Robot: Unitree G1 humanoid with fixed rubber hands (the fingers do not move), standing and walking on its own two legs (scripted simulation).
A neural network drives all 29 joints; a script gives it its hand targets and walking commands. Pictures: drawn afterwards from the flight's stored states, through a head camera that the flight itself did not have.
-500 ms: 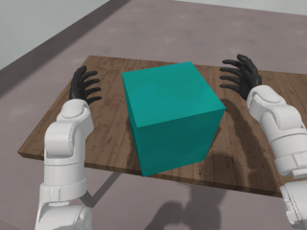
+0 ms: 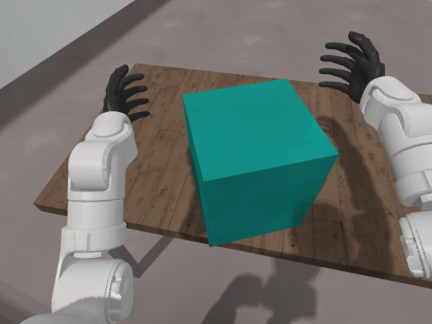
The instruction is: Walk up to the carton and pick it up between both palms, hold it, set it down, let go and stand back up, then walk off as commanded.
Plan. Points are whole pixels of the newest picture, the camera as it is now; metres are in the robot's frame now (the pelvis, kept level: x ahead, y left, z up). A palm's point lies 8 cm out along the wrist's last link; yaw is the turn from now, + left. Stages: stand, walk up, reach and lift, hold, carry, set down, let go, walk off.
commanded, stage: reach and lift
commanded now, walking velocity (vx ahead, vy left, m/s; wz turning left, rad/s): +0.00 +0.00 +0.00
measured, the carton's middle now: (246, 166) +0.41 +0.02 +0.05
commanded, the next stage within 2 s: none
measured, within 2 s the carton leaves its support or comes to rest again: neither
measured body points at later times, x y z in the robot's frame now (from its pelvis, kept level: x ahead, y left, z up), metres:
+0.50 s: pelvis -0.02 +0.00 -0.01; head +0.05 -0.01 +0.44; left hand +0.37 +0.21 +0.10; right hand +0.47 -0.13 +0.10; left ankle +0.02 +0.16 -0.74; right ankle -0.01 -0.07 -0.74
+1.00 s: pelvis -0.01 +0.00 +0.00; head +0.06 -0.02 +0.44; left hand +0.38 +0.19 +0.09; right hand +0.48 -0.11 +0.10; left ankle +0.02 +0.16 -0.74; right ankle -0.01 -0.07 -0.74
